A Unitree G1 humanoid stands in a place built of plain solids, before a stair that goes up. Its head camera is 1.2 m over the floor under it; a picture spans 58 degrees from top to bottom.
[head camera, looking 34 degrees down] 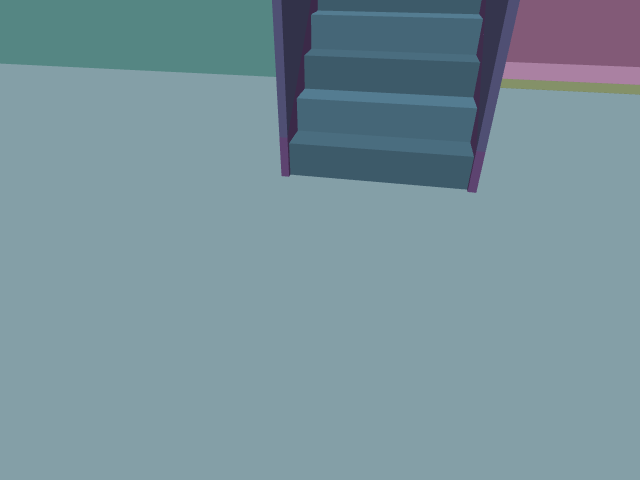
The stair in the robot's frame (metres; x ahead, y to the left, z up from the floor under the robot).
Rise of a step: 0.21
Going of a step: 0.23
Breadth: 1.09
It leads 11 degrees to the right of straight ahead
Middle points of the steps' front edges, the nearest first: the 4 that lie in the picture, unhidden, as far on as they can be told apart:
2.42 -0.35 0.21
2.64 -0.39 0.42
2.87 -0.43 0.63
3.09 -0.48 0.84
